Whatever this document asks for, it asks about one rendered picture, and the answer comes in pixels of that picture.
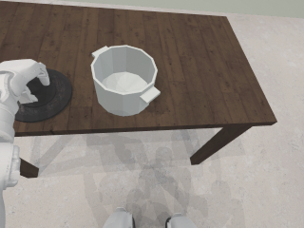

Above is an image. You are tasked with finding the table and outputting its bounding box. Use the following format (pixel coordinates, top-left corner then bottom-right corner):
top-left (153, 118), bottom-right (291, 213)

top-left (0, 0), bottom-right (277, 179)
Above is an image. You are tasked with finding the lid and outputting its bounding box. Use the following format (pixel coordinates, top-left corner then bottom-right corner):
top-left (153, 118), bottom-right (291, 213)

top-left (14, 68), bottom-right (72, 123)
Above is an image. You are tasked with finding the left robot forearm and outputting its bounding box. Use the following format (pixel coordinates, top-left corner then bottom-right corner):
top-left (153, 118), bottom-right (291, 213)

top-left (0, 68), bottom-right (27, 143)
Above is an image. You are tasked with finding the robot left hand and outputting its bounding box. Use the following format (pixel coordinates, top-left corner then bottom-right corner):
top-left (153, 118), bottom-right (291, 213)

top-left (0, 59), bottom-right (50, 105)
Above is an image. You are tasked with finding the knob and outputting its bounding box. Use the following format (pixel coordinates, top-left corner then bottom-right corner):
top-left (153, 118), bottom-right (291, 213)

top-left (26, 81), bottom-right (43, 96)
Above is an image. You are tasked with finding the pot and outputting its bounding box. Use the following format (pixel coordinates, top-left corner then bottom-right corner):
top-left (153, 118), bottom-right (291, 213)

top-left (91, 45), bottom-right (161, 117)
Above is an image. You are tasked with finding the right robot shin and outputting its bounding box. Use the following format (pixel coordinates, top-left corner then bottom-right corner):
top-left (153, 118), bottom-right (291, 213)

top-left (170, 213), bottom-right (182, 220)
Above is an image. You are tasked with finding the robot left thigh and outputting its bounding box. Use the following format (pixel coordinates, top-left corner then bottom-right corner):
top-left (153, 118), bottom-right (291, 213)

top-left (103, 211), bottom-right (133, 228)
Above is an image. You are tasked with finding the left robot upper arm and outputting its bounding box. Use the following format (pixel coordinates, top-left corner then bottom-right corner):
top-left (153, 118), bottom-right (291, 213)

top-left (0, 142), bottom-right (21, 228)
